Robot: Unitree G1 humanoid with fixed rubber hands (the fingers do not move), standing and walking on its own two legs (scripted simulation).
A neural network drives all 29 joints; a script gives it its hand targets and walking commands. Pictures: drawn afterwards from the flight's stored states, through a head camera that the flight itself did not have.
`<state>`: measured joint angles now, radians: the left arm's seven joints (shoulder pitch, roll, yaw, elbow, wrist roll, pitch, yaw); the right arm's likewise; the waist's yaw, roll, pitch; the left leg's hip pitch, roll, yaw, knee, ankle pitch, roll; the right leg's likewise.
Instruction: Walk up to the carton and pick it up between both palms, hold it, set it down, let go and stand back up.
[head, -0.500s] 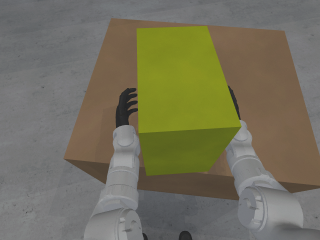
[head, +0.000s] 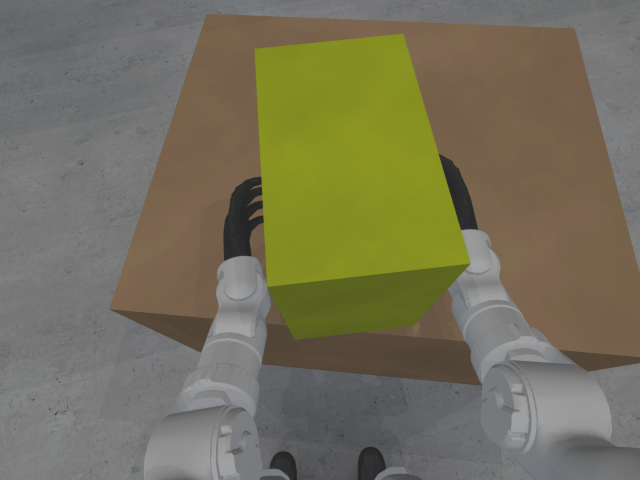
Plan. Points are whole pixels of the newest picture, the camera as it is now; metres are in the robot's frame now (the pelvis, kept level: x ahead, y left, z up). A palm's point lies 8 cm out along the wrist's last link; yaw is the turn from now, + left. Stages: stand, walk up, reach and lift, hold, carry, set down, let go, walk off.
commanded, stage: set down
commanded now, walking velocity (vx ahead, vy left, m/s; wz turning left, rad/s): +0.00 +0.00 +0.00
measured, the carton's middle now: (343, 203) +0.46 +0.00 -0.02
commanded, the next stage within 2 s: none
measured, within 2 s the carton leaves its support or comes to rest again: neither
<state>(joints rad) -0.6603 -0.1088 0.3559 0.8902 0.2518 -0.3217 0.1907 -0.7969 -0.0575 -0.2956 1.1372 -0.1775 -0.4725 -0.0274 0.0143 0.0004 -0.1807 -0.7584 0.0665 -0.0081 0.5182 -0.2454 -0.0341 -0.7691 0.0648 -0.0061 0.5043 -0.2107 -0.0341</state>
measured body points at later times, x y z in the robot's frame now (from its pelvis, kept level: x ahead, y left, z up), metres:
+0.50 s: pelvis -0.06 +0.00 +0.00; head +0.03 +0.00 +0.44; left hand +0.38 +0.16 +0.05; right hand +0.40 -0.16 +0.06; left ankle -0.03 +0.15 -0.72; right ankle -0.02 -0.09 -0.72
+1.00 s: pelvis -0.09 -0.02 +0.00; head -0.02 -0.02 +0.44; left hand +0.32 +0.15 +0.02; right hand +0.32 -0.19 +0.02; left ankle -0.03 +0.15 -0.72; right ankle -0.02 -0.09 -0.72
